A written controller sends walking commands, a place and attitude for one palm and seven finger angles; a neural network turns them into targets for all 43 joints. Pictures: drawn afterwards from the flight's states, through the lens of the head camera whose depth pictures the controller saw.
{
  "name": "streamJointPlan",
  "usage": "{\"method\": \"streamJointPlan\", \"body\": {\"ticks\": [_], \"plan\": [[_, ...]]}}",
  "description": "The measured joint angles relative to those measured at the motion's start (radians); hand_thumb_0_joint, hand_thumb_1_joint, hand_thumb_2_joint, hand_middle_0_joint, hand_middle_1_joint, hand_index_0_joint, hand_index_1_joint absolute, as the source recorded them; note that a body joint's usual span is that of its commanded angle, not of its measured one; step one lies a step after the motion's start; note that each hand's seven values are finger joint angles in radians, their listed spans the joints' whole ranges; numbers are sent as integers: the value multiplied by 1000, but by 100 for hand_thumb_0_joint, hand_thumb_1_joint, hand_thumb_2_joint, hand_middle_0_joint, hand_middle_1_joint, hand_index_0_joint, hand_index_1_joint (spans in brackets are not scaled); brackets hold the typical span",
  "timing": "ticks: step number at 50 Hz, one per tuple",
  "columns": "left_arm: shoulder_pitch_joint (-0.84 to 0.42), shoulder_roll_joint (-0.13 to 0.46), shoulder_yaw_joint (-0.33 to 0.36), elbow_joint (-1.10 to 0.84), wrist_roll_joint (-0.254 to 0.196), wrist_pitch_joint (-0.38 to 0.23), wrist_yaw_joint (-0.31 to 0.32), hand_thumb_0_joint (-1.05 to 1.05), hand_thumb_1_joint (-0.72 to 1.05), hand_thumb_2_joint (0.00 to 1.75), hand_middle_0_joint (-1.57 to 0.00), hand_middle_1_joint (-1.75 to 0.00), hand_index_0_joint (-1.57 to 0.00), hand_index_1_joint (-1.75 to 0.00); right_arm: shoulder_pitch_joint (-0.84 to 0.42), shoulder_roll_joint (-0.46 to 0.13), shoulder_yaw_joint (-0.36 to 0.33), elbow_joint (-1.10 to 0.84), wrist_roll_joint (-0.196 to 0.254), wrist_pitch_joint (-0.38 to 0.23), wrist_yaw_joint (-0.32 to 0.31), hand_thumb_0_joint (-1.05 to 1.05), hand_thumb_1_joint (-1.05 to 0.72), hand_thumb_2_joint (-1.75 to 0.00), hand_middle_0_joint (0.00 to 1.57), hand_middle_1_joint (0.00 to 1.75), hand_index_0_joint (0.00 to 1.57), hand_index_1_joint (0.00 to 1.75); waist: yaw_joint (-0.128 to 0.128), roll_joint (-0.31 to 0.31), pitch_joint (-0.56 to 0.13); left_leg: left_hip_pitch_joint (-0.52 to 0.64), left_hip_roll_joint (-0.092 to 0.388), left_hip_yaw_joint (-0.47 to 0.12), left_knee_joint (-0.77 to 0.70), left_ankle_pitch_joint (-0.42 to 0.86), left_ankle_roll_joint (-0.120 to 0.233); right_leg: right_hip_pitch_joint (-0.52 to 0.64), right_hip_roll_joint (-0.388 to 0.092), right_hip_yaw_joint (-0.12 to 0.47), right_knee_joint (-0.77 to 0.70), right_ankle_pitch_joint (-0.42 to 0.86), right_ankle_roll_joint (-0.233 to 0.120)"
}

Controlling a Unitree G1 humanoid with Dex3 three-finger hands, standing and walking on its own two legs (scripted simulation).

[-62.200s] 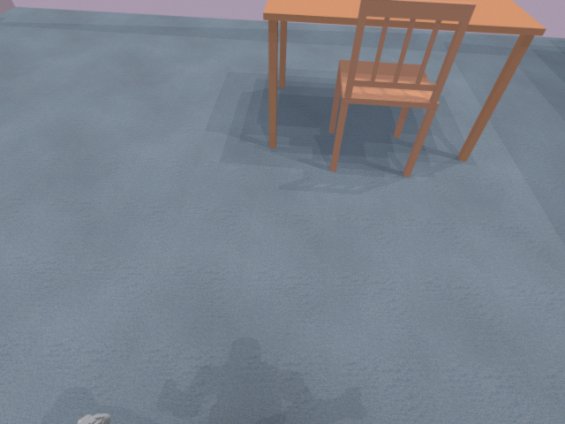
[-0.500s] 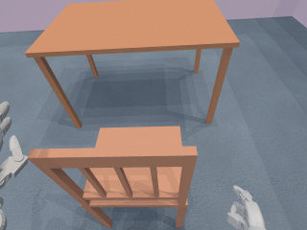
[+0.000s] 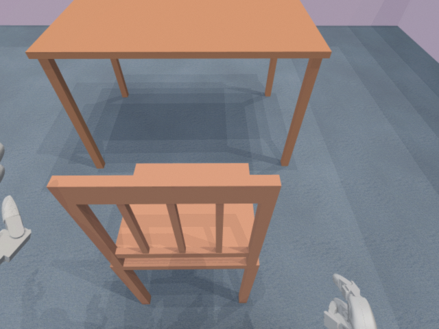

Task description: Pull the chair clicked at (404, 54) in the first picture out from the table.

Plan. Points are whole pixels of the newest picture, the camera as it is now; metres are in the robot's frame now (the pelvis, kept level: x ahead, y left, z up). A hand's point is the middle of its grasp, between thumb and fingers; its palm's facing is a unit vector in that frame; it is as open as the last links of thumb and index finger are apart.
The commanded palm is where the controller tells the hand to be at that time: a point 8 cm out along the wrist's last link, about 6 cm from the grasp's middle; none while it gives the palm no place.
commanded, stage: step back with the hand held close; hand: left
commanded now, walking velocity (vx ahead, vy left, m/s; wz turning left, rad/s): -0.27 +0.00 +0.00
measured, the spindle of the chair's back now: (177, 228) +0.35 +0.13 -0.10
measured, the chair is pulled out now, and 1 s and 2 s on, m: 0.58 0.58 0.58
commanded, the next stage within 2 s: stop stepping back and stand still in 0.98 s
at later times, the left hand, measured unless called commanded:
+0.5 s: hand (0, 261) +0.16 +0.27 +0.17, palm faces +0.47 -0.74 -0.48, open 7.4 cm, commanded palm +0.09 +0.31 +0.19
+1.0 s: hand out of the picture +0.11 +0.26 +0.18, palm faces +0.40 -0.73 -0.56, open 7.4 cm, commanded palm +0.03 +0.30 +0.19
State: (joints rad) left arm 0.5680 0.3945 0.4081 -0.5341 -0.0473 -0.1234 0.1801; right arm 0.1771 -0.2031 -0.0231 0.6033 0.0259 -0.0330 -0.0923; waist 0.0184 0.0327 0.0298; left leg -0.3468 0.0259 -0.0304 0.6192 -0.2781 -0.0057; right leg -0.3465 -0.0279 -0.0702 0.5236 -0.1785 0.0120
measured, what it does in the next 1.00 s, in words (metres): steps on the spot: right foot, then left foot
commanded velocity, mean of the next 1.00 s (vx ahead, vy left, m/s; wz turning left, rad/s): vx -0.38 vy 0.00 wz -0.03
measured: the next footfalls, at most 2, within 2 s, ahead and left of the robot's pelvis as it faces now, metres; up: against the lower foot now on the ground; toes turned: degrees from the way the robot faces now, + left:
right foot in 0.66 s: -0.01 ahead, -0.14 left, +0.00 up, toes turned +2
left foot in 0.98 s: -0.10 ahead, +0.08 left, +0.00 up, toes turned -2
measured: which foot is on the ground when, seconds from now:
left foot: down 0.00-0.78, up 0.80-0.96, down 0.98-1.00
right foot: down 0.00-0.52, up 0.54-0.64, down 0.66-0.98, up 1.00-1.00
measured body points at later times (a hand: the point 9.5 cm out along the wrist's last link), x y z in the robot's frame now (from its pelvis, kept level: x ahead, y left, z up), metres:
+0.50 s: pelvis -0.04 +0.00 -0.01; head -0.01 +0.02 +0.44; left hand +0.13 +0.31 +0.20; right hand +0.13 -0.24 -0.10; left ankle +0.03 +0.12 -0.73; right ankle +0.06 -0.13 -0.73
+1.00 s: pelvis -0.10 -0.01 +0.00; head -0.05 +0.01 +0.45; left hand +0.08 +0.30 +0.21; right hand +0.09 -0.25 -0.08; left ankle -0.08 +0.11 -0.73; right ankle -0.05 -0.14 -0.73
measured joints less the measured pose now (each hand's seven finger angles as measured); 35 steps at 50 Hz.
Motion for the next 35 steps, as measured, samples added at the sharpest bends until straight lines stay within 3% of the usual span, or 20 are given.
{"method": "streamJointPlan", "body": {"ticks": [6,12,21,25,29,33,35], "plan": [[-10,11,12,6,15,-10,9,1,89,90,-22,-30,-21,-30,26,-9,8,-15,-1,-18,-6,1,-90,-90,20,30,20,30,-12,-4,-3,-30,3,-4,1,25,6,-24,5,-1,5,-46,6],[-8,45,56,-13,23,-39,5,1,89,90,-21,-30,-21,-30,39,5,10,-21,-2,-53,1,1,-90,-90,20,30,20,30,-16,-21,21,-53,-8,-7,46,19,5,-47,3,13,41,19,8],[-38,2,37,-27,23,-76,8,1,89,90,-21,-30,-21,-30,24,-1,3,32,-22,-64,21,1,-90,-90,20,30,20,30,-10,-18,20,-111,-6,-9,109,-90,11,-86,-3,0,68,16,-8],[-18,23,41,-42,21,-87,8,1,89,90,-22,-30,-21,-30,9,-4,-2,44,-24,-50,19,1,-90,-90,20,30,20,30,-20,-33,23,-108,-7,-2,65,2,9,-90,-9,1,52,24,-3],[-7,61,79,-45,31,-110,1,1,89,90,-22,-30,-22,-30,24,6,-10,23,-17,-76,7,1,-90,-90,20,30,20,30,-36,-14,24,-123,14,-24,61,60,7,-77,30,20,128,-81,0],[3,81,123,-41,22,-148,-13,1,89,90,-22,-30,-21,-30,26,30,-5,32,-24,-117,13,1,-90,-90,20,30,20,30,-12,-33,-3,-158,17,-22,62,59,-7,13,41,48,119,-175,-6],[-22,54,113,-28,17,-164,-21,1,89,90,-21,-30,-21,-30,-8,30,-1,53,-37,-138,21,1,-90,-90,20,30,20,30,5,-10,28,-159,44,-26,46,79,-19,27,64,44,67,-142,5]]}}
